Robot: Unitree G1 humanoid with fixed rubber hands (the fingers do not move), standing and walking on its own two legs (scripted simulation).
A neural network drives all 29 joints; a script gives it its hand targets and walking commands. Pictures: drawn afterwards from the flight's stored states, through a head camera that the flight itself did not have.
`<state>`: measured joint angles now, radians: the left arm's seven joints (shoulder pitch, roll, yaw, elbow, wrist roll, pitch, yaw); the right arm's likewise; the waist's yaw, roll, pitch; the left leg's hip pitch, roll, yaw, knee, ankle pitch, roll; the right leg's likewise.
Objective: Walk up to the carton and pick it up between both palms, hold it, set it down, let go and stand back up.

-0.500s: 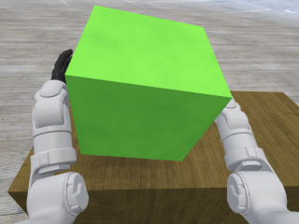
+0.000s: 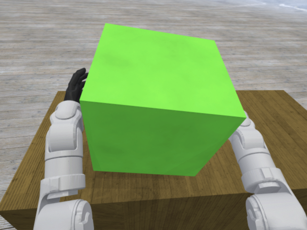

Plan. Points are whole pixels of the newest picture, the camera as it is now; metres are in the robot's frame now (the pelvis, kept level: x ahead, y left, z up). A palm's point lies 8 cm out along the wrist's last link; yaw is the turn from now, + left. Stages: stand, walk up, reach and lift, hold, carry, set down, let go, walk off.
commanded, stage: set down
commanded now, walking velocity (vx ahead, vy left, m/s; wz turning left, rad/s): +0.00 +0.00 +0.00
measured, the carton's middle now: (153, 105) +0.41 -0.03 +0.16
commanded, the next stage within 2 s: none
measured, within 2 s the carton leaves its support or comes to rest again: neither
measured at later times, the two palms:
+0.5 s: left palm (78, 111) +0.38 +0.16 +0.17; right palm (225, 122) +0.35 -0.23 +0.14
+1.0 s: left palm (75, 120) +0.39 +0.18 +0.13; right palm (215, 121) +0.37 -0.21 +0.12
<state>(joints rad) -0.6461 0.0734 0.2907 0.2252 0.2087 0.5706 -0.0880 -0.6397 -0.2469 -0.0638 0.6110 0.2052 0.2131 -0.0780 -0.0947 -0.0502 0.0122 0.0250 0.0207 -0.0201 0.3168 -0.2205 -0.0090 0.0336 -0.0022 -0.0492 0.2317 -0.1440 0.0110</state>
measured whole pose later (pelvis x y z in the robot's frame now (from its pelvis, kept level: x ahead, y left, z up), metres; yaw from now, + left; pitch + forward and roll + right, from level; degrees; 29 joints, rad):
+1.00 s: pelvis +0.01 +0.00 +0.00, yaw +2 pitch -1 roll -1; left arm -0.60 0.12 0.25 0.50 0.13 0.33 -0.05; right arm -0.61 -0.14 -0.22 0.76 0.03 0.08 -0.02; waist -0.09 -0.04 -0.03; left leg -0.10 0.01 -0.05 0.34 -0.22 -0.02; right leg -0.07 -0.01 -0.08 0.25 -0.15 0.01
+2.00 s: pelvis +0.00 +0.00 +0.00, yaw -1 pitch +6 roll -1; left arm -0.73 0.08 0.28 0.89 0.13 0.04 -0.01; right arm -0.66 -0.18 -0.34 0.96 -0.08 -0.11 0.03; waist -0.02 -0.02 -0.05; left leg -0.23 0.02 0.00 0.32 -0.19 -0.01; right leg -0.24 0.00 -0.03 0.26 -0.12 0.01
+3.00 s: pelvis +0.00 -0.01 +0.00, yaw -1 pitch +10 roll -1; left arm -0.76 0.13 0.30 1.12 0.15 -0.23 0.00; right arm -0.70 -0.14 -0.45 1.09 -0.17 -0.31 0.03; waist -0.01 -0.01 -0.06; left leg -0.32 0.03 0.00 0.33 -0.18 -0.02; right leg -0.33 0.00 -0.04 0.27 -0.11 0.00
